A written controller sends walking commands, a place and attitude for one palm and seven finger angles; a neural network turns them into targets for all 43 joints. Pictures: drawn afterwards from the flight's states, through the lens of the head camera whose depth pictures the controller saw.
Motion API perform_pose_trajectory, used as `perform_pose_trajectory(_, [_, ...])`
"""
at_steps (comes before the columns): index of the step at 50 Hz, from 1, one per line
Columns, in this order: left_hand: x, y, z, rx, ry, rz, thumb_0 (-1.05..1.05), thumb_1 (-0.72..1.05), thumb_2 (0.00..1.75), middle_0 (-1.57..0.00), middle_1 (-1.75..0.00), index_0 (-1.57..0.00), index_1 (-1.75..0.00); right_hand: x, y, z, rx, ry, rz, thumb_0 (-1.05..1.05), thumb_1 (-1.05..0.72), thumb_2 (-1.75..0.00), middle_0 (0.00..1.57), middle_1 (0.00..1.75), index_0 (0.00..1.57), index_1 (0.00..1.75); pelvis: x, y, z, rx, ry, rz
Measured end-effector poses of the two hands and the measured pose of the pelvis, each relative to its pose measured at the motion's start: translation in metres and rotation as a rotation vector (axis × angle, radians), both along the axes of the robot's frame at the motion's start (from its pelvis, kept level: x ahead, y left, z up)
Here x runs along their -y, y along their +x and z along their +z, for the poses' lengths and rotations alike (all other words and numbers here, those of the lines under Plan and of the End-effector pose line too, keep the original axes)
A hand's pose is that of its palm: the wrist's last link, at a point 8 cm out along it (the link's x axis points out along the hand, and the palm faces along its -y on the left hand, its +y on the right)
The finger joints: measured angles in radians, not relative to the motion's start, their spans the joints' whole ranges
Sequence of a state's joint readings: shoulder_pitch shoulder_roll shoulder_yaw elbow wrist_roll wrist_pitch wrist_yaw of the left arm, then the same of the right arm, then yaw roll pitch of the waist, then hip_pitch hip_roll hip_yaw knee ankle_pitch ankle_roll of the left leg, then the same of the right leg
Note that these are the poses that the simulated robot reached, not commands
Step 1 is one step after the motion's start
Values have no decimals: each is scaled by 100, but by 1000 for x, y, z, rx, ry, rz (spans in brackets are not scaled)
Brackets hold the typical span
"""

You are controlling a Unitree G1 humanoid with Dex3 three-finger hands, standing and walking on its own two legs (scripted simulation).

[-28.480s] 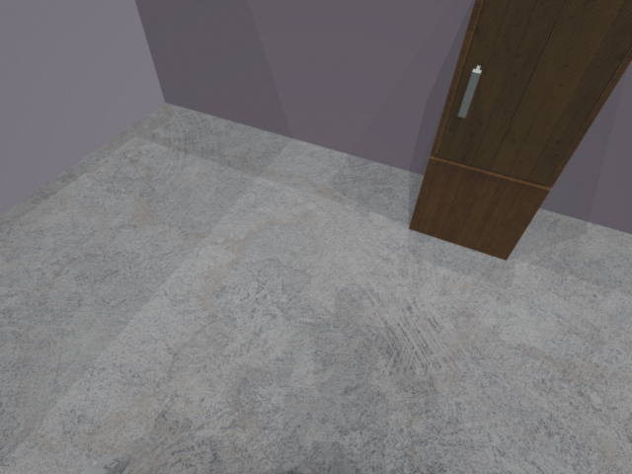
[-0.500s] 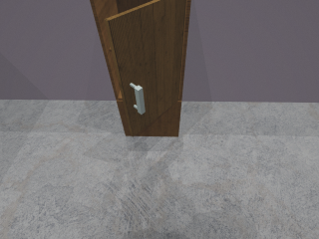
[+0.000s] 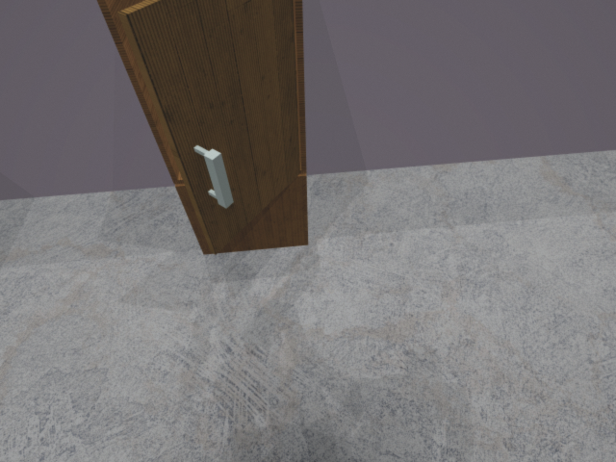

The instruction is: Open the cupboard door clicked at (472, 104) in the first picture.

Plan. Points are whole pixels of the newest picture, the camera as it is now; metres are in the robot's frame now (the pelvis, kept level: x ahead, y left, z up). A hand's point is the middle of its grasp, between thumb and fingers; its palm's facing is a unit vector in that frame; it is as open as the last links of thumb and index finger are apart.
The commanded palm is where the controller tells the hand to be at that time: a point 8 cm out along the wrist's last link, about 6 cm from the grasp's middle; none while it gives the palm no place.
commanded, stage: walk to a spot facing it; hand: left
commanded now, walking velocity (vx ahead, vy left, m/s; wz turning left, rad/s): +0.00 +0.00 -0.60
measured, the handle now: (212, 176) +0.64 +0.25 -0.08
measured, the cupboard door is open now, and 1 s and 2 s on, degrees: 49 49 49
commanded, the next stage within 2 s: none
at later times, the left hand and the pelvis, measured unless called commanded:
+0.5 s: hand out of the picture +0.09 +0.17 -0.16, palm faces -0.19 -0.95 -0.24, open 7.4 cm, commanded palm none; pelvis +0.01 -0.02 +0.01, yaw -17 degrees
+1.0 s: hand (273, 395) +0.24 +0.08 -0.16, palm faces -0.56 -0.78 -0.28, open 7.4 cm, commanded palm none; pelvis +0.02 -0.04 -0.01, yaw -35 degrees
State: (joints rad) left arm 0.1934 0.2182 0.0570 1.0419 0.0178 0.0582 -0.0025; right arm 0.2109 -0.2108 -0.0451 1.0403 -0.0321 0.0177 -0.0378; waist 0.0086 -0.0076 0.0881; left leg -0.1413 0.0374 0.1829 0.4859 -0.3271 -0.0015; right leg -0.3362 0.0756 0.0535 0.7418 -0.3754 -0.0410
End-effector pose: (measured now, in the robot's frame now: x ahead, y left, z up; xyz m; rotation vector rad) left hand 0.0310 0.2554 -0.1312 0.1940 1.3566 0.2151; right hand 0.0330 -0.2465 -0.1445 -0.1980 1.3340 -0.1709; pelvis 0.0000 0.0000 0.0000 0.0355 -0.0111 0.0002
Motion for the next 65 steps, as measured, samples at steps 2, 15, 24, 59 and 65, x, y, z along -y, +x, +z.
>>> perform_pose_trajectory(2, [6,7,2,4,6,-14,0,91,90,-20,-30,-20,-30,4,-10,-6,-16,10,-18,1,-90,-90,20,30,20,30,5,0,-2,4,1,-21])
perform_pose_trajectory(15, [44,22,9,-25,21,-137,0,91,90,-20,-30,-20,-30,47,19,8,95,7,-137,1,-91,-90,20,30,20,30,36,-1,6,-42,11,-172])
perform_pose_trajectory(24, [39,56,5,-5,-15,-231,0,90,89,-20,-30,-20,-30,45,53,34,248,-40,-203,1,-91,-90,20,30,20,30,21,7,10,-53,-2,-285])
perform_pose_trajectory(59, [160,226,6,67,-76,-786,0,90,90,-20,-30,-20,-30,51,-97,27,122,-58,-707,1,-91,-90,20,29,20,30,59,59,8,-43,-8,-739])
perform_pose_trajectory(65, [170,263,-17,0,-95,-815,0,90,90,-20,-30,-20,-30,62,-47,27,226,-133,-736,1,-90,-90,20,30,20,30,71,106,-6,-57,-32,-818])
